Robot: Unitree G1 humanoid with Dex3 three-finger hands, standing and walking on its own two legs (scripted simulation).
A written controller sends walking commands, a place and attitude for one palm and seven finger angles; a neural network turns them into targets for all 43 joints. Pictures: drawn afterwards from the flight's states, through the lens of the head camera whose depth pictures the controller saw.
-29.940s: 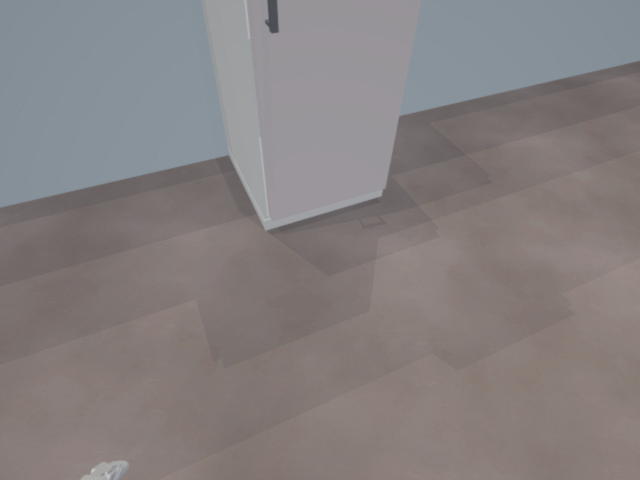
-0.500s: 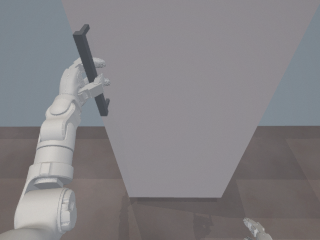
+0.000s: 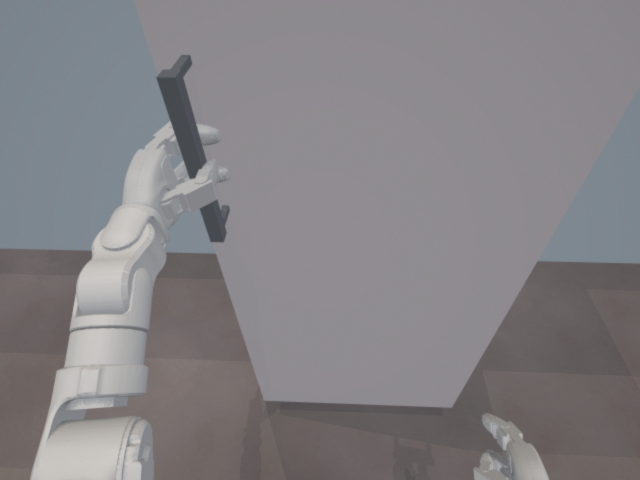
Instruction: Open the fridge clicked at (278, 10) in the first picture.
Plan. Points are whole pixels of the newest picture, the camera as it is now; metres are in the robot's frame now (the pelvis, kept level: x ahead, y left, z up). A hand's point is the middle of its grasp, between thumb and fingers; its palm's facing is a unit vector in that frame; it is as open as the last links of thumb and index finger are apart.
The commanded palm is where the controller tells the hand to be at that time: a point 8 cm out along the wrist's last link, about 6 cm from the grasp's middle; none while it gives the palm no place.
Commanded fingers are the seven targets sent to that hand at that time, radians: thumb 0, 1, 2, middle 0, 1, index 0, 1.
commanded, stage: pull the door a little, standing still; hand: left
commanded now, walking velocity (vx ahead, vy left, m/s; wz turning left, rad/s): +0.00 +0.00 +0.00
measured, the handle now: (202, 159) +0.45 +0.18 +0.20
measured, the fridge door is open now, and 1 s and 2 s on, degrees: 0 13 49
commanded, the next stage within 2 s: walk backward, drawing the door open in 0.40 s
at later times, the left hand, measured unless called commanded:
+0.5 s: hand (203, 219) +0.33 +0.15 +0.20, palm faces -0.01 -1.00 -0.05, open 6.3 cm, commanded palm +0.32 +0.20 +0.19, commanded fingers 0.00 0.90 0.90 -0.45 -1.40 -0.45 -1.40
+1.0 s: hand (206, 257) +0.29 +0.14 +0.19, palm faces +0.33 -0.88 -0.34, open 6.8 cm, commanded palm +0.24 +0.18 +0.19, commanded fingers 0.00 0.90 0.90 -0.45 -1.40 -0.45 -1.40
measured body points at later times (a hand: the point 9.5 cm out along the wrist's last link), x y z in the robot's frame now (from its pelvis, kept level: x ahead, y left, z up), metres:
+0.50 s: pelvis +0.06 +0.01 +0.01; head +0.04 -0.02 +0.46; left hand +0.33 +0.20 +0.20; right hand +0.22 -0.24 -0.08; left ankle -0.03 +0.13 -0.73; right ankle -0.04 -0.08 -0.73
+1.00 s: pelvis +0.05 -0.05 -0.02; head +0.08 -0.10 +0.43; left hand +0.27 +0.18 +0.21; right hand +0.23 -0.25 -0.14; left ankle -0.02 +0.10 -0.69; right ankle +0.16 -0.06 -0.74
